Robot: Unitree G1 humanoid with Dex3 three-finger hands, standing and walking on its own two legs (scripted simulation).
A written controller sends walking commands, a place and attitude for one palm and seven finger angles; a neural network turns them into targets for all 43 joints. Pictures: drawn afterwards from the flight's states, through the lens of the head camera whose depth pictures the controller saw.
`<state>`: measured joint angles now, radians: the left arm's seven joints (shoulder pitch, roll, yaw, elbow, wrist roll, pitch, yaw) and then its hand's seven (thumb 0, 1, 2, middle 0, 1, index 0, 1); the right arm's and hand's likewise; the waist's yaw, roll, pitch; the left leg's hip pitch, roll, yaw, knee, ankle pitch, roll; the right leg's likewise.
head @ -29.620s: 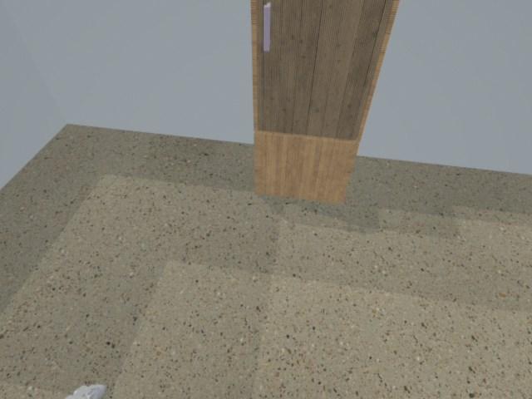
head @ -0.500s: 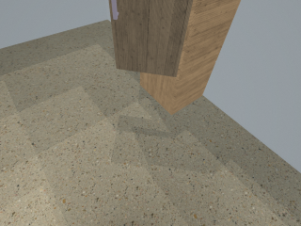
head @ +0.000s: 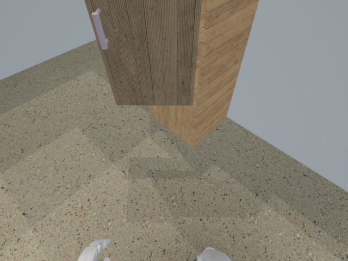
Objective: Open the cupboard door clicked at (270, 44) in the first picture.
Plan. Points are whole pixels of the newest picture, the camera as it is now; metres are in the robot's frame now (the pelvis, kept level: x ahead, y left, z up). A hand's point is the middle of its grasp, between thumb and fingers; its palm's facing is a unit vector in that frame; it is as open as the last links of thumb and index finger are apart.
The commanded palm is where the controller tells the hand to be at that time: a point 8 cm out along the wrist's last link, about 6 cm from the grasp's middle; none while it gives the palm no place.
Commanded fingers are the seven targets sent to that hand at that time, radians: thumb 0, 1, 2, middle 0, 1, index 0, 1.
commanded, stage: take the last steps up to it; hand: left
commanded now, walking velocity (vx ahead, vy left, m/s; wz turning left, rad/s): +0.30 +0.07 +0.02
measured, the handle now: (101, 29) +0.88 +0.27 +0.09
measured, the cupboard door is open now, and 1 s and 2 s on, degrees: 43 43 43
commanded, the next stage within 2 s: come to a stop and stand still in 0.56 s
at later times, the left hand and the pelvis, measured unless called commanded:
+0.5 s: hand out of the picture +0.11 +0.21 -0.17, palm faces +0.14 -0.98 -0.16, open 7.3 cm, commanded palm none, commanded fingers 0.00 0.90 0.90 -0.20 -0.30 -0.20 -0.30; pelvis +0.19 +0.05 +0.00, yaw +2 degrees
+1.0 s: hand (93, 182) +0.38 +0.27 -0.17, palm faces -0.02 -0.97 -0.24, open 7.3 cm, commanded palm none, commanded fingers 0.00 0.90 0.90 -0.20 -0.30 -0.20 -0.30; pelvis +0.29 +0.07 +0.00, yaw -1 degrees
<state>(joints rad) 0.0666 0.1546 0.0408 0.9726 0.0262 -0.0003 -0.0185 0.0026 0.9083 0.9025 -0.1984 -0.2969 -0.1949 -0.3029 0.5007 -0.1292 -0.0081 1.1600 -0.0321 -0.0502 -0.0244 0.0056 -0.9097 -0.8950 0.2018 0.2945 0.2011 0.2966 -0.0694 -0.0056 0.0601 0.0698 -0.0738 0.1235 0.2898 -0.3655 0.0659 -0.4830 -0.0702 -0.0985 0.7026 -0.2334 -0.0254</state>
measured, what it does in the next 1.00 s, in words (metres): walks ahead: right foot, then left foot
